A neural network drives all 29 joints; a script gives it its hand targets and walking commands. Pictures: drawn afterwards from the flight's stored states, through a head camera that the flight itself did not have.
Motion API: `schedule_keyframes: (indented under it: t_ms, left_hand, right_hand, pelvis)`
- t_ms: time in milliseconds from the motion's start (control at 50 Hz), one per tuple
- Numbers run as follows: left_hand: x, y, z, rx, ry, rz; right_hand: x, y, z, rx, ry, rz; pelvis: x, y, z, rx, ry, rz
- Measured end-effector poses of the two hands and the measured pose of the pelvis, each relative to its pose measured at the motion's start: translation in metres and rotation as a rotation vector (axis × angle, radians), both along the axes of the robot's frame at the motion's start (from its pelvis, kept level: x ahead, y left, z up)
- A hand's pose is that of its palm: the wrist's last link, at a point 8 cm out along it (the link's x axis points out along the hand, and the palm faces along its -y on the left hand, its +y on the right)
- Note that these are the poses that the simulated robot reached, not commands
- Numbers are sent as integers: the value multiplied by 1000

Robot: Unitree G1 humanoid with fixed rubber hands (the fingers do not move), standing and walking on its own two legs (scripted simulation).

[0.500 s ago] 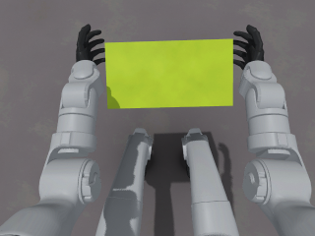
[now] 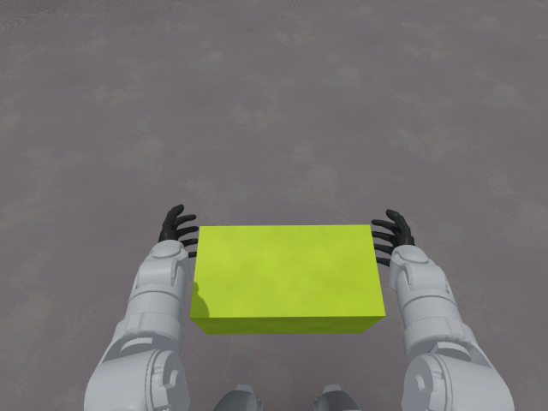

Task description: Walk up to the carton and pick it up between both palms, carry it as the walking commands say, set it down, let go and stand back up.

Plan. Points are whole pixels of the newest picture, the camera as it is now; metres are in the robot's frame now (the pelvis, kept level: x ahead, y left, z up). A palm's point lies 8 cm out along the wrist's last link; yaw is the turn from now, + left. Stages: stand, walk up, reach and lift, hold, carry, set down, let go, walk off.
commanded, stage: reach and lift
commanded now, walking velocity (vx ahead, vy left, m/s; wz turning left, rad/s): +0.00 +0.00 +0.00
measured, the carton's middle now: (284, 282) +0.35 +0.01 -0.09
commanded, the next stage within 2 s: hold in 1.96 s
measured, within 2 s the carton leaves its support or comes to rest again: neither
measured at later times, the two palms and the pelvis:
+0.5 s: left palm (166, 240) +0.35 +0.18 +0.05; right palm (413, 240) +0.36 -0.18 +0.04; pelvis +0.07 -0.01 +0.07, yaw +0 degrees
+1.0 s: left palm (150, 224) +0.34 +0.18 +0.11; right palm (433, 226) +0.34 -0.18 +0.10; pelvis +0.06 +0.00 +0.08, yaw +0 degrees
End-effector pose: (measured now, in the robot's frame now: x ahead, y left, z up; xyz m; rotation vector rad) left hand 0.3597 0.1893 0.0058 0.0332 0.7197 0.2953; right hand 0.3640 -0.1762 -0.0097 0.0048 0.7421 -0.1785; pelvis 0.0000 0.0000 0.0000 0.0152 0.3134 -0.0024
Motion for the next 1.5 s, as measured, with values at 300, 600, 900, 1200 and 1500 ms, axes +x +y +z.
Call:
schedule_keyframes:
  t_ms: [300,600,900,1200,1500]
  left_hand:
    - [-1,-15,13,-39,54,-120]
    - [-8,2,56,-24,-1,4]
    - [-19,-2,93,-30,-27,-13]
    - [-25,-8,119,-14,-37,-16]
    - [-26,2,116,-9,-15,-22]
  right_hand:
    - [-5,-20,18,-15,40,-15]
    - [1,2,67,-12,-10,14]
    - [-19,-1,105,-27,-41,-26]
    - [-21,-8,131,-44,-54,2]
    - [-23,2,128,-47,-29,9]
  pelvis:
    - [56,-5,49,-5,-15,3]
    - [74,-8,71,-11,-122,13]
    - [63,5,79,-17,-281,1]
    - [56,-6,81,-12,-372,8]
    - [54,-4,82,-15,-393,18]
